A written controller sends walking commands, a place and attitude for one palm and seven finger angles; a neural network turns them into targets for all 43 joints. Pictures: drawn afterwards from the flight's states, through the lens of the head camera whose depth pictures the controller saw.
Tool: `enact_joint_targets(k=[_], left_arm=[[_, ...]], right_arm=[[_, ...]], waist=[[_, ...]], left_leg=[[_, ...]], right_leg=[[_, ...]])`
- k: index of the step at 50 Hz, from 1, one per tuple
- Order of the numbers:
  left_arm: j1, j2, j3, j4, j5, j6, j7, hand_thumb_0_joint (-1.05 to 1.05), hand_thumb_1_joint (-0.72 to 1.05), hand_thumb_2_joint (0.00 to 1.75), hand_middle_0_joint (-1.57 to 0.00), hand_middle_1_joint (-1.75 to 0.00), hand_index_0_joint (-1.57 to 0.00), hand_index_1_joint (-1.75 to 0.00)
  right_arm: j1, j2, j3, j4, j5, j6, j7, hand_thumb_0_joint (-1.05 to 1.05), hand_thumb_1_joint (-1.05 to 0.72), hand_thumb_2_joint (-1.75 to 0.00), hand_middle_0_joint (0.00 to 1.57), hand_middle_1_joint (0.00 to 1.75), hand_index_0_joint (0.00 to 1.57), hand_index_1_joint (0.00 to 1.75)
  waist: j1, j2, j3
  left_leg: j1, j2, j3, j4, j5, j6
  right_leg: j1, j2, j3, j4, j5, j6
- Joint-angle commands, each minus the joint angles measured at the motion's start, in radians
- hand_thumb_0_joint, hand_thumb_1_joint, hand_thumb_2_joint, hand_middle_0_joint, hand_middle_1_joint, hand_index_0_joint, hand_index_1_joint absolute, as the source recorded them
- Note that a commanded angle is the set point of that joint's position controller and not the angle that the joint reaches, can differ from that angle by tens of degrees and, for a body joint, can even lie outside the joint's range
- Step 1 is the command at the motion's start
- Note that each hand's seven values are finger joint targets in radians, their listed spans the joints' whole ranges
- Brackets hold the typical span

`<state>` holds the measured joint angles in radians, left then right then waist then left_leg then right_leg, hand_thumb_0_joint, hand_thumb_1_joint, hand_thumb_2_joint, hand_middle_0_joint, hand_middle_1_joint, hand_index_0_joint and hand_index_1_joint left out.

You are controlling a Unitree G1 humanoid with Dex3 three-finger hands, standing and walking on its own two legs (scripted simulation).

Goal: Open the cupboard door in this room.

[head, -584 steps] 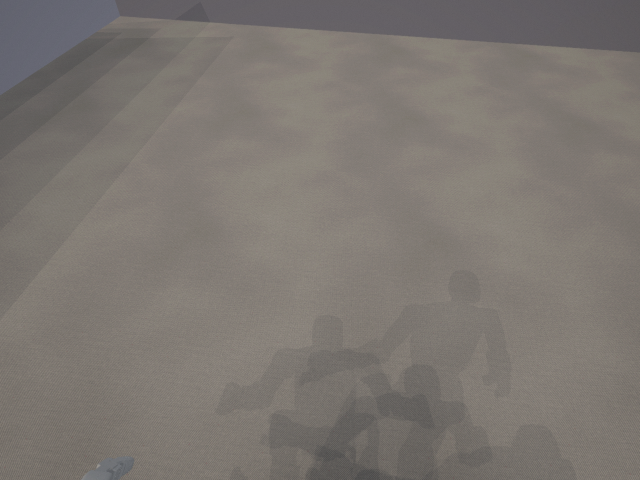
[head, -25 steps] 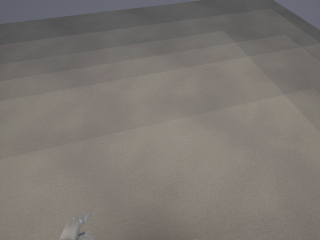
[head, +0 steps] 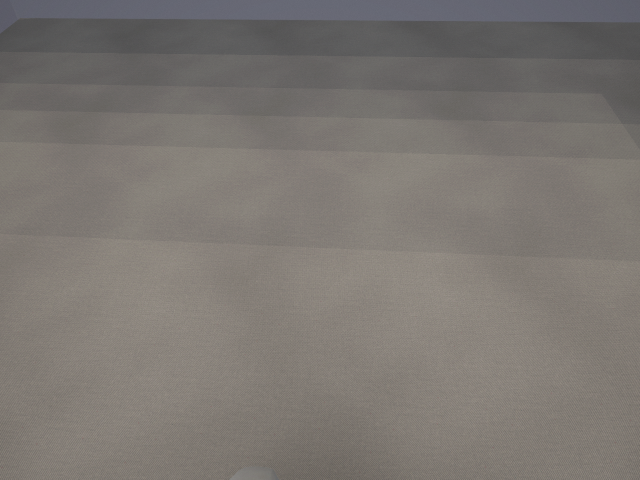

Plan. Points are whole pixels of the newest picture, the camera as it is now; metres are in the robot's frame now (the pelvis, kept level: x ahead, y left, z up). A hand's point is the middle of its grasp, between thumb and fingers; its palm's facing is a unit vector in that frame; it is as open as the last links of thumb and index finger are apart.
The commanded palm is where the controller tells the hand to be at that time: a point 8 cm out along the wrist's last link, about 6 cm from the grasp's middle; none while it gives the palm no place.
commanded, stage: turn or walk to find it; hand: left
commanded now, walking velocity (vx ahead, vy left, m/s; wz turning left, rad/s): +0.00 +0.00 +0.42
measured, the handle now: out of the picture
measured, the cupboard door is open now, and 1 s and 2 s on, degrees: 0 0 0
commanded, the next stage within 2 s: none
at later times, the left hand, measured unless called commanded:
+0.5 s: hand out of the picture +0.04 +0.26 -0.16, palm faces +0.20 -0.95 -0.25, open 7.4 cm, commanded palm none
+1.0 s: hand out of the picture -0.08 +0.17 -0.15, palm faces +0.42 -0.87 -0.27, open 7.3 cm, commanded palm none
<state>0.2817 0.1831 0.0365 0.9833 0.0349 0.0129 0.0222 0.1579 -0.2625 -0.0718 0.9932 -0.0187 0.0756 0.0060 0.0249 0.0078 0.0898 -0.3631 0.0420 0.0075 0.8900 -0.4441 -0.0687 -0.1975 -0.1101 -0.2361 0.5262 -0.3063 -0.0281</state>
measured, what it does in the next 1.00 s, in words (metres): steps on the spot, turning left: left foot, then right foot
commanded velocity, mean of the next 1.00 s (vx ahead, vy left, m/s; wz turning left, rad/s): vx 0.00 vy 0.00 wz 0.42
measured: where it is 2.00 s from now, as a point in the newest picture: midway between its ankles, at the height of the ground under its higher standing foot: outside the picture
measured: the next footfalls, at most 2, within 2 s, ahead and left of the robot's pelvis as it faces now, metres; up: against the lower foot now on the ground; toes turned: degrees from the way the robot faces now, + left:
left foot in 0.10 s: +0.02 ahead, +0.14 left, +0.00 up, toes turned +7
right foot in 0.64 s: +0.02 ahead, -0.10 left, +0.00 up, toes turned +11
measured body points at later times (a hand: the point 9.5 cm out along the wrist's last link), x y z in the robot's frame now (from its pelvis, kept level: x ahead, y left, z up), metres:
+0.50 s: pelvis -0.03 +0.03 +0.00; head +0.00 +0.05 +0.45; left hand +0.03 +0.31 -0.14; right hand +0.08 -0.19 -0.14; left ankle -0.02 +0.13 -0.74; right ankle -0.01 -0.12 -0.68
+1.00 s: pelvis -0.05 -0.03 +0.00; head -0.02 -0.04 +0.45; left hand -0.10 +0.22 -0.13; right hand +0.08 -0.26 -0.16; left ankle -0.15 +0.12 -0.66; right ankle -0.01 -0.11 -0.74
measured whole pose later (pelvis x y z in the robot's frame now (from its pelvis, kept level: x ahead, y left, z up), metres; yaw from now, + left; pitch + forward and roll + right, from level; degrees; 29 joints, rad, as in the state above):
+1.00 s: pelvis -0.05 -0.03 +0.00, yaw +25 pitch -1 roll +2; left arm 0.23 0.16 0.03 0.95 0.03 0.01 0.03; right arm 0.24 -0.26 -0.08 1.02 -0.03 0.09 0.01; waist -0.01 0.02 0.07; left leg -0.41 0.05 -0.03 1.03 -0.40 -0.08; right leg -0.20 -0.10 -0.21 0.50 -0.28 -0.04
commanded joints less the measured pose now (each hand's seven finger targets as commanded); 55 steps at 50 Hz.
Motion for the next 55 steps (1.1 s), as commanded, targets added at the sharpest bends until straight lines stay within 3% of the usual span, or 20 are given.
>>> enact_joint_targets(k=[1, 3, 4, 5, 6, 7, 9, 13, 23, 29, 30, 31, 32, 33, 36, 39, 44, 51, 53, 55], left_arm=[[0.044, 0.227, 0.056, -0.037, -0.001, -0.017, 0.011, 0.00, 0.90, 0.90, -0.20, -0.30, -0.20, -0.30], [0.011, 0.234, 0.059, -0.041, -0.011, -0.011, 0.008, 0.00, 0.90, 0.90, -0.20, -0.30, -0.20, -0.30], [0.014, 0.213, 0.053, -0.046, -0.020, -0.005, 0.006, 0.00, 0.90, 0.90, -0.20, -0.30, -0.20, -0.30], [0.026, 0.151, 0.042, -0.073, -0.028, 0.001, 0.001, 0.00, 0.90, 0.90, -0.20, -0.30, -0.20, -0.30], [-0.032, 0.134, 0.023, -0.096, -0.020, 0.012, 0.006, 0.00, 0.90, 0.90, -0.20, -0.30, -0.20, -0.30], [-0.048, 0.149, 0.030, -0.094, -0.017, 0.022, 0.007, 0.00, 0.90, 0.90, -0.20, -0.30, -0.20, -0.30], [-0.072, 0.160, 0.041, -0.071, -0.016, 0.031, 0.002, 0.00, 0.90, 0.90, -0.20, -0.30, -0.20, -0.30], [-0.035, 0.152, 0.039, -0.050, -0.016, 0.021, -0.009, 0.00, 0.90, 0.90, -0.20, -0.30, -0.20, -0.30], [-0.167, 0.121, 0.033, -0.125, -0.023, 0.018, -0.001, 0.00, 0.90, 0.90, -0.20, -0.30, -0.20, -0.30], [-0.088, 0.118, 0.034, -0.115, -0.034, 0.002, 0.004, 0.00, 0.90, 0.90, -0.20, -0.30, -0.20, -0.30], [-0.052, 0.133, 0.038, -0.106, -0.033, -0.005, 0.007, 0.00, 0.90, 0.90, -0.20, -0.30, -0.20, -0.30], [-0.019, 0.192, 0.047, -0.101, -0.022, -0.017, 0.013, 0.00, 0.90, 0.90, -0.20, -0.30, -0.20, -0.30], [-0.003, 0.272, 0.064, -0.102, -0.010, -0.022, 0.018, 0.00, 0.90, 0.90, -0.20, -0.30, -0.20, -0.30], [-0.011, 0.274, 0.058, -0.116, -0.016, -0.016, 0.018, 0.00, 0.90, 0.90, -0.20, -0.30, -0.20, -0.30], [-0.180, 0.186, 0.046, -0.155, -0.022, -0.012, 0.020, 0.00, 0.90, 0.90, -0.20, -0.30, -0.20, -0.30], [-0.142, 0.153, 0.032, -0.143, -0.022, -0.025, 0.012, 0.00, 0.90, 0.90, -0.20, -0.30, -0.20, -0.30], [-0.052, 0.165, 0.039, -0.112, -0.017, -0.027, 0.015, 0.00, 0.90, 0.90, -0.20, -0.30, -0.20, -0.30], [0.033, 0.214, 0.055, -0.063, -0.003, -0.021, 0.012, 0.00, 0.90, 0.90, -0.20, -0.30, -0.20, -0.30], [0.035, 0.233, 0.061, -0.055, -0.001, -0.017, 0.011, 0.00, 0.90, 0.90, -0.20, -0.30, -0.20, -0.30], [-0.001, 0.239, 0.063, -0.053, -0.006, -0.013, 0.009, 0.00, 0.90, 0.90, -0.20, -0.30, -0.20, -0.30]], right_arm=[[-0.048, -0.026, 0.007, -0.091, 0.015, -0.039, 0.001, 0.00, -0.90, -0.90, 0.20, 0.30, 0.20, 0.30], [0.015, -0.044, 0.004, -0.078, 0.012, -0.050, 0.001, 0.00, -0.90, -0.90, 0.20, 0.30, 0.20, 0.30], [0.051, -0.091, -0.005, -0.069, 0.009, -0.061, 0.002, 0.00, -0.90, -0.90, 0.20, 0.30, 0.20, 0.30], [0.078, -0.192, -0.029, -0.071, 0.000, -0.069, -0.002, 0.00, -0.90, -0.90, 0.20, 0.30, 0.20, 0.30], [0.117, -0.239, -0.037, -0.063, 0.006, -0.055, -0.007, 0.00, -0.90, -0.90, 0.20, 0.30, 0.20, 0.30], [0.099, -0.216, -0.029, -0.060, 0.000, -0.053, -0.013, 0.00, -0.90, -0.90, 0.20, 0.30, 0.20, 0.30], [-0.004, -0.163, -0.015, -0.083, -0.003, -0.054, -0.027, 0.00, -0.90, -0.90, 0.20, 0.30, 0.20, 0.30], [-0.008, -0.144, -0.006, -0.094, 0.003, -0.068, -0.026, 0.00, -0.90, -0.90, 0.20, 0.30, 0.20, 0.30], [0.087, -0.138, -0.027, -0.086, -0.007, -0.064, -0.022, 0.00, -0.90, -0.90, 0.20, 0.30, 0.20, 0.30], [0.063, -0.131, -0.035, -0.094, -0.006, -0.055, -0.018, 0.00, -0.90, -0.90, 0.20, 0.30, 0.20, 0.30], [0.059, -0.119, -0.034, -0.098, 0.000, -0.055, -0.016, 0.00, -0.90, -0.90, 0.20, 0.30, 0.20, 0.30], [0.072, -0.076, -0.030, -0.101, 0.010, -0.057, -0.010, 0.00, -0.90, -0.90, 0.20, 0.30, 0.20, 0.30], [0.066, -0.017, -0.018, -0.128, 0.010, -0.058, -0.007, 0.00, -0.90, -0.90, 0.20, 0.30, 0.20, 0.30], [0.042, -0.064, -0.032, -0.131, 0.001, -0.046, -0.011, 0.00, -0.90, -0.90, 0.20, 0.30, 0.20, 0.30], [0.104, -0.061, -0.042, -0.069, -0.007, -0.014, 0.003, 0.00, -0.90, -0.90, 0.20, 0.30, 0.20, 0.30], [0.144, -0.041, -0.035, -0.040, -0.007, -0.010, 0.009, 0.00, -0.90, -0.90, 0.20, 0.30, 0.20, 0.30], [0.078, -0.049, -0.030, -0.050, -0.007, -0.009, 0.008, 0.00, -0.90, -0.90, 0.20, 0.30, 0.20, 0.30], [-0.033, -0.019, -0.005, -0.080, 0.008, -0.028, 0.005, 0.00, -0.90, -0.90, 0.20, 0.30, 0.20, 0.30], [-0.025, -0.020, 0.001, -0.082, 0.013, -0.036, 0.001, 0.00, -0.90, -0.90, 0.20, 0.30, 0.20, 0.30], [0.024, -0.025, 0.001, -0.072, 0.014, -0.043, -0.001, 0.00, -0.90, -0.90, 0.20, 0.30, 0.20, 0.30]], waist=[[0.019, -0.214, -0.119], [-0.027, -0.178, -0.145], [-0.050, -0.057, -0.183], [-0.064, 0.235, -0.193], [-0.086, 0.259, -0.172], [-0.081, 0.204, -0.151], [-0.050, 0.217, -0.057], [-0.025, 0.120, -0.092], [-0.065, 0.140, -0.114], [-0.020, 0.138, -0.162], [0.001, 0.098, -0.184], [0.012, -0.038, -0.200], [0.025, -0.298, -0.177], [0.030, -0.234, -0.152], [-0.055, -0.147, -0.038], [-0.057, -0.169, -0.029], [-0.018, -0.174, -0.029], [0.034, -0.194, -0.092], [0.031, -0.213, -0.120], [-0.006, -0.204, -0.140]], left_leg=[[0.009, -0.020, 0.058, -0.208, -0.004, 0.021], [0.162, -0.022, 0.073, -0.420, 0.186, 0.034], [0.310, 0.033, 0.012, -0.521, 0.347, 0.055], [0.454, 0.278, -0.303, -0.540, 0.667, 0.156], [0.387, 0.370, -0.332, -0.545, 0.843, 0.234], [0.308, 0.354, -0.284, -0.552, 0.733, 0.266], [0.223, 0.262, -0.252, -0.577, 0.607, 0.246], [0.265, 0.186, -0.179, -0.560, 0.689, 0.215], [0.265, 0.191, -0.319, -0.545, 0.642, 0.255], [0.129, 0.127, -0.358, -0.471, 0.602, 0.211], [0.072, 0.093, -0.336, -0.432, 0.525, 0.173], [-0.071, 0.027, -0.268, -0.331, 0.336, 0.116], [-0.241, -0.117, -0.088, -0.115, -0.053, 0.044], [-0.211, -0.094, -0.099, 0.079, -0.151, 0.043], [-0.192, -0.043, -0.102, 0.317, 0.009, 0.035], [-0.203, -0.039, -0.066, 0.355, 0.116, 0.009], [-0.209, -0.007, -0.052, 0.287, 0.102, -0.011], [-0.088, -0.011, 0.027, -0.056, -0.046, 0.002], [-0.029, -0.018, 0.051, -0.146, -0.039, 0.014], [0.069, -0.025, 0.074, -0.277, 0.060, 0.024]], right_leg=[[0.143, -0.258, 0.205, -0.090, 0.570, -0.112], [0.072, -0.229, 0.136, -0.006, 0.480, -0.047], [-0.028, -0.186, 0.084, 0.117, 0.361, 0.008], [-0.296, -0.051, 0.040, 0.313, -0.107, 0.086], [-0.322, -0.015, 0.115, 0.451, -0.348, 0.096], [-0.302, -0.024, 0.169, 0.518, -0.326, 0.087], [-0.338, -0.024, 0.208, 0.573, -0.207, 0.093], [-0.328, 0.002, 0.205, 0.592, -0.091, 0.111], [-0.282, 0.038, 0.223, 0.381, -0.149, 0.118], [-0.010, 0.088, 0.196, 0.008, 0.004, 0.091], [0.095, 0.068, 0.202, -0.128, 0.105, 0.086], [0.248, -0.063, 0.317, -0.218, 0.140, 0.057], [0.290, -0.312, 0.546, -0.236, 0.246, -0.045], [0.127, -0.388, 0.555, -0.242, 0.301, -0.126], [-0.049, -0.241, 0.385, -0.273, 0.093, -0.087], [-0.013, -0.168, 0.248, -0.250, 0.195, -0.048], [0.045, -0.212, 0.258, -0.253, 0.189, -0.079], [0.146, -0.257, 0.233, -0.159, 0.470, -0.124], [0.147, -0.267, 0.219, -0.124, 0.520, -0.126], [0.103, -0.258, 0.181, -0.079, 0.473, -0.091]])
